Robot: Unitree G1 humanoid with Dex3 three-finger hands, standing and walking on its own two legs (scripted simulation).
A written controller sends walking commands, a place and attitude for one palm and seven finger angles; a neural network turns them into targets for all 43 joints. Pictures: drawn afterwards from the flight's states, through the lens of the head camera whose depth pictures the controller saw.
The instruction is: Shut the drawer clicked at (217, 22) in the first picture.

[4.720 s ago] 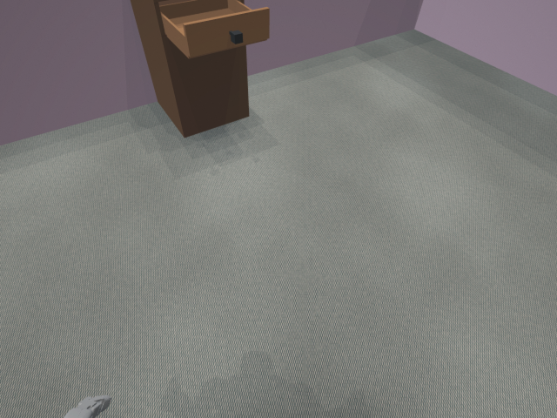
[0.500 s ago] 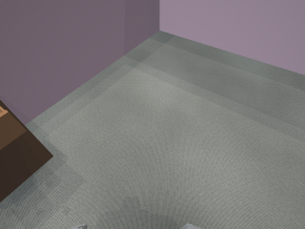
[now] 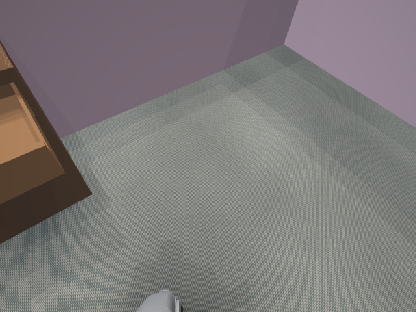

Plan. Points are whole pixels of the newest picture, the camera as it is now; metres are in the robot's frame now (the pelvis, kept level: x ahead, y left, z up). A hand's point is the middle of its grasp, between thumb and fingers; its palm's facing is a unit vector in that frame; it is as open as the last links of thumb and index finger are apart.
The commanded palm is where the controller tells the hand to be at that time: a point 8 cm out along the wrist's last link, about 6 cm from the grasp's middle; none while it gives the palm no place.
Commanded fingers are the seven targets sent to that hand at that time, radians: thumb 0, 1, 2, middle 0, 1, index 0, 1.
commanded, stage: turn to face it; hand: left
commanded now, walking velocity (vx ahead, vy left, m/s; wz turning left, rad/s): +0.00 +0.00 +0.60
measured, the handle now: out of the picture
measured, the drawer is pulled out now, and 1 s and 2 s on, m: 0.28 0.28 0.28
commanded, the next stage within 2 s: take the last steps up to it in 1.20 s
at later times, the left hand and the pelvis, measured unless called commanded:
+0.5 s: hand out of the picture +0.12 +0.17 -0.12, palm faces +0.27 -0.91 -0.30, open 7.4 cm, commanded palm none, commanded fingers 0.00 0.90 0.90 -0.20 -0.30 -0.20 -0.30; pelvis +0.03 -0.06 +0.01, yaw +17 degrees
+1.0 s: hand out of the picture -0.12 +0.13 -0.16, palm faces +0.61 -0.74 -0.28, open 7.4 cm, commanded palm none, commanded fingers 0.00 0.90 0.90 -0.20 -0.30 -0.20 -0.30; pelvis +0.00 -0.06 +0.01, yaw +35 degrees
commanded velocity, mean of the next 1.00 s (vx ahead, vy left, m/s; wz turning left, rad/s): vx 0.00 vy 0.00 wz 0.53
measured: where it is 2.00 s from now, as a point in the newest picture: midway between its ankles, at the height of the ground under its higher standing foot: outside the picture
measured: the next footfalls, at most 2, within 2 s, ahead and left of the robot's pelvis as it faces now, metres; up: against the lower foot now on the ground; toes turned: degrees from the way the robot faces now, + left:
right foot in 0.46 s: +0.11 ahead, -0.16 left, +0.00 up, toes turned +13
left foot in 0.94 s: -0.04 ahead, +0.05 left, +0.00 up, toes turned +40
